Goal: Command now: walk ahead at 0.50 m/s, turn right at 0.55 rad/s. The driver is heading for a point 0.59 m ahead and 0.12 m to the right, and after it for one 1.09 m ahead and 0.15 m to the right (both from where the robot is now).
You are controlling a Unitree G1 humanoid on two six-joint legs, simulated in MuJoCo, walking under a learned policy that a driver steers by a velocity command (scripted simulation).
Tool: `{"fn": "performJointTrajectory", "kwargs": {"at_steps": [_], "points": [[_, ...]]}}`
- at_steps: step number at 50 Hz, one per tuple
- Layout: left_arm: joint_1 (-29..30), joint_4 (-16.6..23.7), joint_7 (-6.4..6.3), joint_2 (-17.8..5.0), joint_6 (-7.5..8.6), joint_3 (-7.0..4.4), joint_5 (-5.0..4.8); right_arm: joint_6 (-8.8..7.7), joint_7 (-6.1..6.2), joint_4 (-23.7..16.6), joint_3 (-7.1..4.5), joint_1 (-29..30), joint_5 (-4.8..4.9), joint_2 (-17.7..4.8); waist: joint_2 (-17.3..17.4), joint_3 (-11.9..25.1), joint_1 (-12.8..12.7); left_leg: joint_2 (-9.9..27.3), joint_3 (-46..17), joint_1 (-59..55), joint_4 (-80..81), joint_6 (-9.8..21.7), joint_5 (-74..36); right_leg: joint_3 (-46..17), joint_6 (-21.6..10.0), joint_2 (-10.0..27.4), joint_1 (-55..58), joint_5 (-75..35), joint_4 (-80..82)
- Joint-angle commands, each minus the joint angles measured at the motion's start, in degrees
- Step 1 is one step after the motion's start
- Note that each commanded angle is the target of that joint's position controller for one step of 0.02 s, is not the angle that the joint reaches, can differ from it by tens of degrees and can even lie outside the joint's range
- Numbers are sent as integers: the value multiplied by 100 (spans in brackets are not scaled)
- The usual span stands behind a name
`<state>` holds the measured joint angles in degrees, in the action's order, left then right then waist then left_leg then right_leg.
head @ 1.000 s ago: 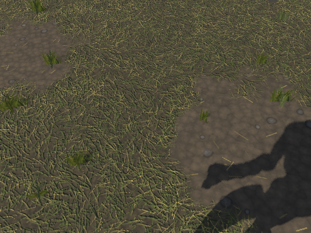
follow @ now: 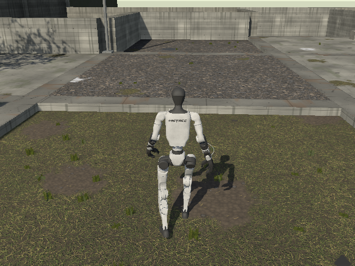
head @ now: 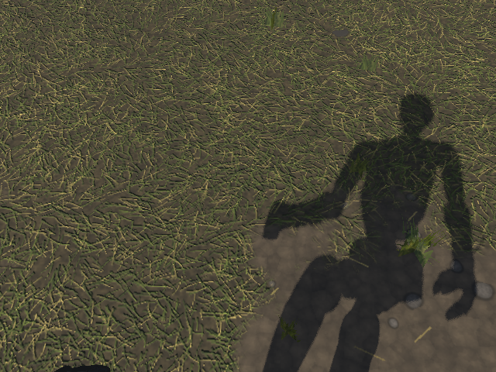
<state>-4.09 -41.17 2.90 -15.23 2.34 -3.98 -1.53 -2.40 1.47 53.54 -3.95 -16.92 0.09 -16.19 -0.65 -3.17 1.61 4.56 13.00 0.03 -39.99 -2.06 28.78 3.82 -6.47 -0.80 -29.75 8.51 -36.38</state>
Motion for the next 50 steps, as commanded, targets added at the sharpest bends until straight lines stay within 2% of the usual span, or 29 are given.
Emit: {"fn": "performJointTrajectory", "kwargs": {"at_steps": [1, 2, 3, 4, 5, 8, 11, 14, 17, 19, 21, 22, 23, 24, 25, 26, 27, 28, 29, 31, 35, 40, 43, 45, 46, 47, 48, 49, 50], "points": [[-2111, 6, -115, -1464, 48, -453, 25, -492, -156, -838, 31, 238, 81, -530, -799, 2373, -856, -606, -1789, 4376, -4143, 166, 531, -5109, -1805, 1970, 5378, 1309, 1900], [-1892, -20, -110, -1176, 123, -370, 74, -623, -202, -1022, -35, 787, 277, -753, -539, 1569, -897, -324, -1830, 4806, -3991, 323, -31, -4295, -1503, 1833, 4859, 847, 2015], [-1510, 39, -110, -1010, 168, -321, 49, -681, -172, -1025, -16, 850, 213, -707, -45, 1082, -624, -61, -1811, 4592, -3479, 387, -546, -3576, -1300, 1586, 3983, 248, 2001], [-1116, 131, -114, -826, 177, -266, 59, -669, -128, -955, -60, 823, 61, -739, 113, 780, -378, 107, -1790, 4185, -2991, 342, -804, -3026, -1164, 1364, 3180, -379, 2054], [-907, 231, -136, -704, 186, -214, 124, -595, -125, -937, -103, 687, 10, -790, 1, 704, -179, 225, -1836, 3757, -2738, 296, -977, -2728, -1114, 1216, 2663, -834, 2167], [-949, 257, -222, -839, 204, -240, 81, -397, -113, -1023, -92, 682, -86, -599, -28, 536, -40, 214, -1680, 3478, -1972, 17, -1291, -2250, -1126, 1011, 1953, -1496, 2387], [-1218, 207, -340, -1017, 173, -293, 52, -359, -101, -1264, -21, 1342, -114, -420, -125, 333, -234, 23, -1576, 3496, -693, -175, -2374, -1842, -913, 705, 1645, -1476, 2396], [-1459, 156, -376, -1021, 111, -301, 29, -402, -167, -1450, 39, 1904, -49, -304, -337, 296, -493, -281, -1508, 3041, 509, -167, -3369, -1736, -632, 499, 1481, -909, 2281], [-1721, 54, -380, -985, 73, -299, -6, -452, -230, -1630, 10, 2216, 28, -442, -434, 273, -608, -399, -1643, 2927, 994, -85, -3411, -2142, -553, 675, 1817, -550, 2000], [-1769, 41, -411, -947, 33, -294, -2, -509, -276, -1666, -42, 2190, 36, -594, -499, 300, -548, -429, -1751, 2876, 1245, 26, -3046, -2506, -501, 826, 2224, -470, 1648], [-1659, 77, -435, -954, -10, -303, 18, -574, -286, -1597, -108, 1824, 42, -724, -694, 380, -324, -465, -1699, 2432, 1380, 205, -2567, -2752, -411, 880, 2388, -768, 1264], [-1553, 131, -428, -843, -18, -260, 28, -605, -257, -1463, -185, 1293, 10, -841, -691, 636, -36, -465, -1609, 1658, 1598, 365, -2635, -2657, -269, 652, 2288, -1126, 789], [-1460, 245, -398, -564, 2, -149, 81, -632, -218, -1371, -269, 497, -98, -1084, -425, 1344, 348, 194, -2146, 249, 1393, 706, -2558, -2334, -68, 347, 1746, -909, -458], [-2129, 355, -402, -229, 48, -50, -18, -566, -181, -1246, -402, -317, -187, -1548, 961, 2289, 285, 1526, -4313, -2013, 1526, 1565, -1598, -1527, 409, -460, -205, 774, -2479], [-2334, 393, -404, -490, 79, -32, -62, -507, -233, -1162, -345, -408, -35, -1281, 1818, 2375, 220, 2035, -5883, -2292, 2112, 1775, -372, -1455, 492, -310, -1276, 2588, -3493], [-1913, 353, -396, -968, 54, -156, -88, -462, -211, -1261, -222, -115, 21, -822, 1117, 1535, 318, 1840, -5232, -1595, 2263, 1530, 221, -1505, 531, 30, -1643, 2137, -3936], [-1463, 437, -397, -1043, 16, -180, -34, -400, -187, -1317, -164, 191, -10, -664, 661, 945, 300, 1605, -4367, -789, 2339, 1320, -259, -1240, 555, 239, -1581, 1696, -3935], [-1215, 520, -383, -974, 8, -191, 36, -368, -185, -1288, -121, 428, -55, -562, 490, 519, 177, 1370, -3761, -53, 2503, 1260, -888, -1173, 556, 409, -1427, 1376, -3665], [-1192, 541, -358, -877, -18, -208, 40, -374, -177, -1262, -77, 557, -90, -448, 583, 350, 28, 1175, -3282, 389, 2652, 1189, -1335, -1171, 535, 581, -1189, 1176, -3438], [-1299, 554, -317, -616, -91, -166, -24, -415, -182, -1184, -88, 618, -68, -444, 750, 264, -94, 1007, -2628, 809, 2929, 1207, -1820, -1026, 548, 718, -911, 1010, -3184], [-939, 761, -295, -468, -126, -111, 26, -461, -171, -1021, -193, 505, -51, -740, 497, 215, -75, 1098, -1835, 660, 3158, 1367, -2778, -979, 677, 825, -1236, 259, -2396], [-116, 943, -116, -322, -30, -25, 24, -353, -129, -878, -224, 317, -1, -935, 395, 38, 233, 913, -839, 382, 3122, 1114, -3219, -514, 606, 687, -918, -987, -785], [333, 1143, -26, -269, -21, 11, 9, -264, -144, -719, -254, -35, 92, -1066, 358, -122, 376, 1090, -709, 22, 3041, 1069, -3365, -340, 459, 576, -786, -729, -216], [381, 1234, -10, -322, -2, -11, 31, -195, -177, -582, -265, -189, 176, -1163, 401, -164, 233, 1245, -757, -234, 2805, 1092, -4198, -239, 262, 365, -513, -95, 89], [223, 1225, -15, -452, 5, -69, 63, -162, -175, -544, -277, -156, 214, -1263, 509, -36, 38, 1265, -735, -346, 2451, 1070, -5176, -114, 148, 197, -144, 226, 236], [-327, 1087, -32, -652, 12, -177, 97, -124, -167, -499, -268, -91, 247, -1317, 557, 302, -362, 1174, -627, -314, 1736, 983, -6045, 18, 8, 18, 690, 190, 519], [-1274, 777, -85, -929, 14, -331, 108, -110, -156, -453, -191, -89, 251, -1193, 488, 839, -865, 930, -462, 212, 652, 827, -6191, 105, -152, -114, 2177, -314, 784], [-2284, 572, -199, -1419, -21, -473, 167, -152, -169, -581, -22, -127, 83, -815, -125, 1673, -1225, 605, -465, 1668, -1181, 585, -4171, -1165, -489, 979, 4142, -751, 486], [-2206, 599, -228, -1830, 6, -465, 204, -270, -244, -700, 185, -767, 45, -176, -1410, 2541, -638, -447, -1081, 3538, -3096, 280, 518, -4005, -1390, 2502, 5415, 53, 1144]]}}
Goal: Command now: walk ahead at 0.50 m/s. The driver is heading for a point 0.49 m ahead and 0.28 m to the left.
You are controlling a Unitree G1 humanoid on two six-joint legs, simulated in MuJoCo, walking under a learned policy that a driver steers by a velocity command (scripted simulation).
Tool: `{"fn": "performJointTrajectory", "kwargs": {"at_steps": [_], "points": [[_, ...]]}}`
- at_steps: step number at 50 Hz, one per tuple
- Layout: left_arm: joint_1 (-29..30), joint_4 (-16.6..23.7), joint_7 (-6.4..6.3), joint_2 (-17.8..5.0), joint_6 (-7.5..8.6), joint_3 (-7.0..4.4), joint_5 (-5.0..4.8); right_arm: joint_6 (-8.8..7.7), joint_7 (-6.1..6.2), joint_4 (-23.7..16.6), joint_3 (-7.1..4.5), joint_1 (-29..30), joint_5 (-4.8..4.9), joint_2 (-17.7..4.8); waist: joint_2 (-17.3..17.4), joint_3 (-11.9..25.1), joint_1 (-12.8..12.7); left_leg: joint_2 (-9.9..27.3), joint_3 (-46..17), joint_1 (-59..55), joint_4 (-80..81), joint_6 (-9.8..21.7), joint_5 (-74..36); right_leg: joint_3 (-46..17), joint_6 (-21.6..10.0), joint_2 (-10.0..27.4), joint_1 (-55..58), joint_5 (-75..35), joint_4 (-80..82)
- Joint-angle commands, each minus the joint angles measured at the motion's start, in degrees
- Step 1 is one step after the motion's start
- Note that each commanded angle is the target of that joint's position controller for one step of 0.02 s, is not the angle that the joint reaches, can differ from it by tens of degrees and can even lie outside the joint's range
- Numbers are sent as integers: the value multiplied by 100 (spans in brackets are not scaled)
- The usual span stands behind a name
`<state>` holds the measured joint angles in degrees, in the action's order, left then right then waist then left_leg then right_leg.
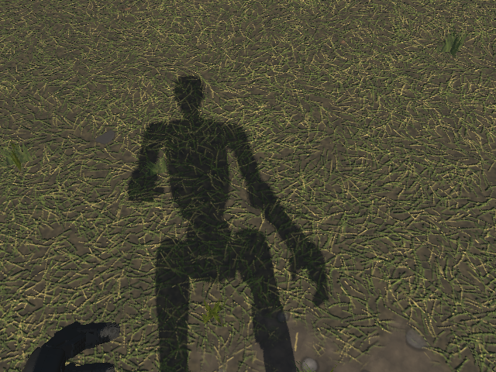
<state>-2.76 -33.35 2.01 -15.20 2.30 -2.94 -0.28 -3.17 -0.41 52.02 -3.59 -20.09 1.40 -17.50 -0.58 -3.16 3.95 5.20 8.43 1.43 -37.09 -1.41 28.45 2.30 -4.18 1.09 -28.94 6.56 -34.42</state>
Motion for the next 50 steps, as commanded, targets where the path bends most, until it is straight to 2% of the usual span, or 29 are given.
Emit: {"fn": "performJointTrajectory", "kwargs": {"at_steps": [1, 2, 3, 4, 5, 7, 10, 15, 18, 20, 23, 24, 25, 26, 27, 28, 29, 30, 31, 32, 35, 38, 40, 43, 45, 47, 48, 49, 50], "points": [[-2367, -125, -111, -1300, 68, -445, 83, -280, -79, -473, -34, 116, 119, -742, -642, 2544, -1279, -410, -1521, 3798, -3943, 252, 601, -4002, -1462, 2282, 5008, 452, 1365], [-2082, -231, -105, -1118, 113, -365, 70, -302, -87, -694, -93, 574, 234, -851, -656, 1569, -1168, -177, -1402, 4223, -3924, 281, 151, -2939, -1202, 2071, 4321, 29, 1449], [-1728, -283, -97, -929, 149, -306, 35, -293, -55, -694, -71, 699, 145, -743, -406, 1116, -926, 85, -1319, 4100, -3551, 266, -359, -2266, -1010, 1798, 3581, -325, 1568], [-1406, -293, -82, -736, 182, -260, 43, -242, -36, -655, -99, 693, 44, -708, -445, 804, -719, 232, -1295, 3877, -3272, 219, -713, -1774, -899, 1590, 2973, -508, 1769], [-1195, -288, -82, -595, 235, -226, 74, -145, -34, -561, -112, 452, 49, -644, -545, 710, -511, 346, -1356, 3488, -3173, 183, -1022, -1413, -829, 1461, 2540, -531, 2026], [-1038, -392, -92, -537, 367, -242, 90, 21, -14, -478, -84, 250, 70, -385, -440, 579, -328, 361, -1345, 3258, -3049, 100, -1331, -1007, -857, 1436, 2130, -631, 2430], [-1046, -592, -169, -600, 444, -286, 147, 116, 16, -595, -82, 566, 37, -265, -294, 213, -310, 344, -1482, 3705, -2527, -4, -1966, -350, -775, 1381, 2058, -907, 2691], [-1203, -803, -270, -776, 406, -339, 110, 53, -139, -845, 4, 1340, -26, -75, -190, -82, -565, 190, -1103, 3699, -832, 70, -3273, 532, -551, 1251, 2314, -997, 2814], [-1496, -990, -298, -901, 315, -397, 31, 48, -241, -1098, 46, 1838, -31, -40, -109, -276, -764, 132, -873, 3896, -268, 236, -3142, 733, -510, 1449, 2871, -1189, 2671], [-1574, -1078, -309, -978, 221, -433, -36, 50, -311, -1261, 37, 2009, -28, -91, -155, -301, -772, 55, -709, 3996, -62, 387, -2723, 829, -441, 1573, 3311, -1665, 2393], [-1415, -1066, -366, -1225, 76, -491, -93, 84, -354, -1338, -102, 1589, -5, -351, -438, 181, -393, -468, -212, 3093, -45, 724, -1855, 1028, -236, 1575, 3613, -4327, 1271], [-1320, -1047, -379, -1282, 23, -494, -114, 98, -333, -1220, -224, 961, 18, -562, -458, 537, -18, -728, -89, 2273, 51, 886, -1733, 1114, -125, 1468, 3481, -4896, 364], [-1264, -1026, -391, -1223, 17, -451, -136, 116, -253, -1004, -419, 51, 26, -904, -302, 1018, 475, -940, -197, 828, 442, 1110, -2082, 1228, 97, 1215, 2843, -4428, -947], [-1464, -903, -390, -753, 91, -290, 73, 183, -117, -898, -571, -495, 31, -1484, 814, 1450, 453, 121, -1930, -750, 516, 1482, -2456, 1192, 395, 803, 1246, -1078, -2847], [-1821, -625, -315, -233, 289, -106, 77, 100, -150, -1114, -573, -167, 7, -1760, 1707, 2264, -134, 1324, -5423, -2298, 1569, 2739, -1135, 24, 690, -492, -911, 2791, -4666], [-1117, -561, -224, -810, 497, -199, -138, 36, -200, -1183, -425, -247, -16, -1237, 741, 2276, 321, 1351, -5450, -2318, 2112, 2458, -784, -889, 517, -183, -1540, 2565, -4827], [-747, -433, -191, -864, 591, -208, -271, -29, -194, -1155, -363, -91, -27, -981, 559, 1504, 266, 1178, -4615, -1689, 2114, 2224, -1009, -813, 366, 46, -1787, 2100, -4528], [-709, -478, -237, -784, 625, -191, -165, -68, -192, -1200, -310, 278, -11, -820, 22, 951, -36, 919, -3930, -768, 2090, 2019, -1653, -782, 335, 321, -1564, 1676, -3977], [-729, -532, -278, -860, 597, -243, 0, -82, -163, -1269, -251, 598, -33, -602, 57, 744, -237, 711, -3422, -96, 2116, 1910, -2285, -780, 369, 488, -1164, 1436, -3485], [-842, -557, -269, -878, 526, -271, 43, -82, -129, -1376, -212, 749, -104, -533, 193, 658, -395, 572, -3174, 356, 2226, 1881, -2697, -797, 409, 567, -801, 1266, -3308], [-989, -603, -289, -684, 330, -236, 107, -97, -25, -1394, -231, 812, -146, -658, 181, 526, -549, 426, -2304, 1035, 2204, 1837, -5140, -512, 690, 510, -462, 1005, -2646], [-583, -519, -284, -406, 287, -114, 131, -18, 89, -1282, -239, 711, -100, -717, 383, 561, -415, -25, -1517, 1312, 2039, 1463, -5732, -281, 793, 279, -122, -129, -1292], [-248, -487, -219, -376, 320, -77, 84, 61, 141, -1197, -223, 514, -74, -686, 517, 695, -180, -119, -1423, 1174, 1949, 1267, -5329, -233, 769, 95, 149, -1063, -454], [-2, -441, -114, -502, 363, -101, 65, 124, 164, -1076, -183, 358, -103, -633, 595, 719, -44, 140, -1749, 773, 1742, 1209, -4697, -361, 647, 7, 256, -1395, 168], [-85, -457, -70, -663, 404, -163, 125, 134, 158, -1035, -158, 423, -125, -581, 622, 705, -132, 338, -2032, 460, 1368, 1156, -4626, -446, 454, 7, 272, -1058, 428], [-551, -621, -70, -731, 459, -213, 203, 142, 157, -1021, -122, 623, -110, -495, 560, 775, -457, 171, -2055, 405, 707, 949, -4680, -347, 214, -52, 902, -1500, 1029], [-772, -649, -110, -954, 493, -252, 278, 118, 153, -1068, -90, 519, -178, -387, 244, 1077, -468, -215, -1914, 656, 88, 700, -4207, -702, 19, 366, 1735, -3463, 959], [-914, -596, -145, -1135, 473, -241, 396, 71, 143, -1023, -8, -202, -229, -161, -609, 1755, -198, -682, -1769, 1604, -1032, 350, -2353, -1714, -775, 1384, 3232, -5337, 511], [-1200, -726, -137, -651, 383, -141, 313, 94, 128, -880, 32, -488, -179, -197, -1326, 2352, -394, -890, -1668, 2158, -2088, 17, 747, -2623, -1502, 2096, 3780, -5570, 616]]}}
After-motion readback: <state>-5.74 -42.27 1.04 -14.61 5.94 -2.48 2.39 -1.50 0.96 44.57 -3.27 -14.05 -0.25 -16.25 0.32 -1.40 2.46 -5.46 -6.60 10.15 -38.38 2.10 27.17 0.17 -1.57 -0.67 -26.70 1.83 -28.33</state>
